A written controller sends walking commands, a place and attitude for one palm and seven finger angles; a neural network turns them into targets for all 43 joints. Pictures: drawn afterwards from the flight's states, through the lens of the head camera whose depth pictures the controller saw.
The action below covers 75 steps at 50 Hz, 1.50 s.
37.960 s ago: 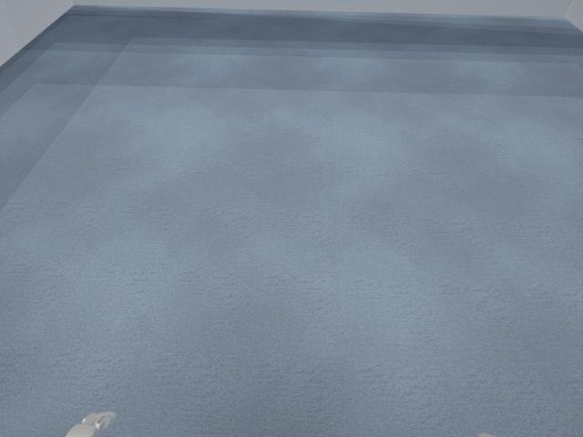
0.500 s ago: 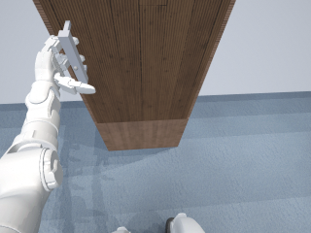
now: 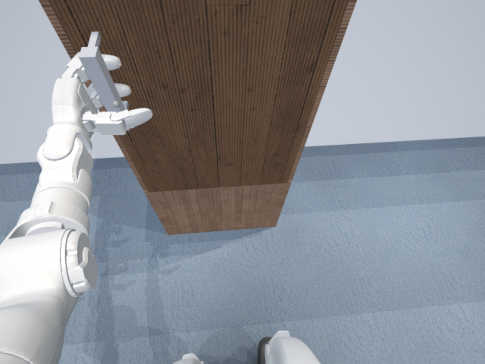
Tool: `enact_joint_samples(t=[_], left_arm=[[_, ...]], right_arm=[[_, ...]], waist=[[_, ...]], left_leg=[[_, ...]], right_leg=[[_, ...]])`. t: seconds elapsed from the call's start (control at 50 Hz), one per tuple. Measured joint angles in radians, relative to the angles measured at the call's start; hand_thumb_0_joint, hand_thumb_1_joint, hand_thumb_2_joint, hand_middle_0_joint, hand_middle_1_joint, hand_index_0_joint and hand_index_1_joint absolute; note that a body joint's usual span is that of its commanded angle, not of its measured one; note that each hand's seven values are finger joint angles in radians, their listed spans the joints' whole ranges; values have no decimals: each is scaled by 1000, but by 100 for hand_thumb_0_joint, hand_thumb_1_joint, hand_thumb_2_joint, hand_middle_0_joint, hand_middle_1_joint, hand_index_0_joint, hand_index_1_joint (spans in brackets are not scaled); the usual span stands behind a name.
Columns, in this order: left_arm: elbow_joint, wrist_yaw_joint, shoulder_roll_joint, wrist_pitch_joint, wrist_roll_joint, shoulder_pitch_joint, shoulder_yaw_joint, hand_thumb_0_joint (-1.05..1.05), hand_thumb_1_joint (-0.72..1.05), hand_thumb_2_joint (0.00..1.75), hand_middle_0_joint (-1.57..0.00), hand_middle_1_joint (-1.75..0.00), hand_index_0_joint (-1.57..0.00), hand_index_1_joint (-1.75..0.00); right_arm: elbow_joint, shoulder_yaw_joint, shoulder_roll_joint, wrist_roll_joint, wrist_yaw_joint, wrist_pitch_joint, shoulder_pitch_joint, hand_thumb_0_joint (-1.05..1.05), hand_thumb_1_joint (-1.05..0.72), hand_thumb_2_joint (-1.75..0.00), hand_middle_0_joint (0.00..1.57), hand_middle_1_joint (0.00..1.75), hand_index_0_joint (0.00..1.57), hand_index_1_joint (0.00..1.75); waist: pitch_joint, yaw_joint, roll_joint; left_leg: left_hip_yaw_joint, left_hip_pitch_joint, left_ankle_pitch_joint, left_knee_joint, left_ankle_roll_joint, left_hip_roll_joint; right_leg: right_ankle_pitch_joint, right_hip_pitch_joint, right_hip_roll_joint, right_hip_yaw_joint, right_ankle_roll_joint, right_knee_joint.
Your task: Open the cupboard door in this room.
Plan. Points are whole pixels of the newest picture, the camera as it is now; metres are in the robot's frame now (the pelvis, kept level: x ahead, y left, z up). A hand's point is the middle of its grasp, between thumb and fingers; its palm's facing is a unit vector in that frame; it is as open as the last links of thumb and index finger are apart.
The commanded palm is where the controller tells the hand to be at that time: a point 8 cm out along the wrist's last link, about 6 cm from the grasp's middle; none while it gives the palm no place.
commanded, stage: close the thumb around the handle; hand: left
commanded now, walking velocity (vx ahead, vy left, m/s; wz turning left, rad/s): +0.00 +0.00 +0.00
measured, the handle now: (110, 85) +0.55 +0.18 +0.11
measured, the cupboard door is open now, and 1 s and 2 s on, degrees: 0 16 38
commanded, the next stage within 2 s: pull the door open along its arc in 0.38 s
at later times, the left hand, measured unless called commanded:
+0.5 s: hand (123, 105) +0.51 +0.16 +0.11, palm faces -0.02 -1.00 -0.01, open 5.4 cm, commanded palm +0.48 +0.21 +0.11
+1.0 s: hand (135, 154) +0.41 +0.13 +0.11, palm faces +0.14 -0.99 +0.07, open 5.8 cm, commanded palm +0.34 +0.16 +0.11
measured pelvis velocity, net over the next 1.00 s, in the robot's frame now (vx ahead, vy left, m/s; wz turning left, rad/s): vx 0.02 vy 0.01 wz -0.02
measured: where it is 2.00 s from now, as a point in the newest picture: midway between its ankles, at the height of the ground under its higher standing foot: outside the picture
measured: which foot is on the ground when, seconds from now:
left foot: down 0.00-1.00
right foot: down 0.00-1.00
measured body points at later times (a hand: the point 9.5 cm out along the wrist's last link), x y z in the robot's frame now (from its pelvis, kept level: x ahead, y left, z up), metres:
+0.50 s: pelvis +0.00 +0.01 +0.00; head +0.10 +0.00 +0.44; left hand +0.50 +0.21 +0.11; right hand +0.01 -0.26 -0.12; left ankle -0.03 +0.10 -0.71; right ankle +0.04 -0.11 -0.71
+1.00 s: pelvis +0.02 +0.01 +0.02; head +0.07 -0.01 +0.46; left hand +0.39 +0.18 +0.11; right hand +0.11 -0.24 -0.10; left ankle -0.03 +0.10 -0.71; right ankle +0.04 -0.11 -0.71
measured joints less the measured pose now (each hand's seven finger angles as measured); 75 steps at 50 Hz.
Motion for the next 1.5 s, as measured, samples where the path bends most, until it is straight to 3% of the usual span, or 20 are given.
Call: enact_joint_samples(t=[0.22, 0.32, 0.5, 0.64, 0.76, 0.9, 0.92, 0.98, 1.1, 1.18, 1.22, 1.3, 1.5], left_arm=[[-5, -16, 17, -1, -2, 10, 14, 0, 52, 74, -37, -131, -38, -132], [-14, -28, -12, -2, 3, 14, 6, 0, 65, 81, -39, -133, -39, -134], [-5, 10, -21, -9, 31, 14, 23, 0, 74, 87, -40, -135, -40, -135], [-57, 50, -53, -6, -4, 54, -11, 0, 75, 85, -38, -135, -37, -135], [-206, 54, -111, 6, -38, 191, -37, 1, 75, 82, -38, -135, -36, -135], [-504, 79, -211, 62, -74, 440, -118, 1, 73, 76, -38, -135, -36, -135], [-557, 100, -236, 77, -79, 479, -132, 1, 73, 76, -38, -135, -36, -135], [-712, 253, -336, 109, -66, 581, -188, 2, 71, 76, -37, -135, -37, -135], [-975, 555, -498, 196, 56, 773, -357, 2, 72, 78, -35, -135, -38, -135], [-1072, 704, -572, 269, 121, 859, -472, 2, 71, 79, -33, -135, -39, -135], [-1097, 759, -573, 304, 151, 882, -530, 2, 72, 80, -33, -135, -39, -135], [-1160, 791, -551, 354, 166, 943, -607, 2, 70, 77, -34, -135, -37, -135], [-1402, 703, -469, 432, 130, 1175, -710, 3, 67, 71, -36, -132, -37, -135]], right_arm=[[-4, -1, -2, 0, -3, 4, 9, 0, -91, -90, 20, 30, 20, 30], [-1, -1, -1, -1, -2, 7, 11, 0, -91, -90, 20, 30, 20, 30], [-17, 4, 8, -5, 1, 6, -4, 0, -91, -90, 20, 30, 20, 30], [-11, -6, 14, -6, 14, 1, 10, 0, -91, -90, 20, 30, 20, 30], [-16, -19, 14, 5, 23, 11, 18, 0, -91, -90, 20, 30, 20, 30], [-41, -34, 22, 21, 32, 0, -10, 0, -91, -90, 20, 30, 20, 30], [-44, -37, 25, 22, 34, -5, -19, 0, -91, -90, 20, 30, 20, 30], [-44, -44, 34, 15, 43, -25, -62, 1, -91, -90, 20, 30, 20, 30], [-57, -43, 66, -23, 59, -29, -167, 1, -91, -90, 20, 30, 20, 30], [-63, -32, 90, -41, 46, -7, -236, 1, -91, -90, 20, 30, 20, 30], [-63, -28, 102, -49, 40, 5, -265, 1, -91, -90, 20, 30, 20, 30], [-72, -21, 126, -51, 40, 30, -298, 1, -91, -90, 20, 30, 20, 30], [-87, -9, 131, -32, 69, 80, -297, 1, -91, -90, 20, 30, 20, 30]], waist=[[0, -7, -1], [-7, -4, 1], [-7, -14, 0], [-13, 3, 4], [-29, 28, 9], [-41, 68, 15], [-42, 77, 16], [-33, 101, 21], [-19, 142, 21], [-6, 159, 22], [-1, 166, 20], [1, 171, 18], [6, 144, 49]], left_leg=[[4, -4, -3, 1, 2, 2], [3, -1, -4, 0, 5, 0], [13, 2, -4, 3, 8, -1], [18, 13, -2, -6, 7, -1], [28, 60, -2, -35, 7, 1], [33, 149, 8, -93, 4, -2], [33, 162, 10, -101, 4, -1], [27, 196, 15, -119, 1, -3], [10, 255, 28, -149, -4, -13], [-11, 293, 30, -156, -8, -18], [-22, 308, 30, -156, -12, -19], [-36, 333, 28, -155, -22, -15], [-42, 384, 10, -144, -43, 8]], right_leg=[[2, -3, 3, 4, 3, -5], [1, 0, 1, 4, 5, -6], [3, -2, 1, 15, 8, 1], [5, 5, 2, 20, 8, -4], [4, 43, 7, 30, 9, -25], [5, 125, 9, 35, 9, -66], [6, 137, 10, 35, 9, -74], [8, 175, 8, 29, 10, -91], [3, 233, -2, 13, 7, -104], [-7, 278, -9, -7, 2, -104], [-13, 295, -12, -18, -2, -100], [-22, 324, -8, -32, -12, -97], [-44, 370, 13, -39, -33, -80]])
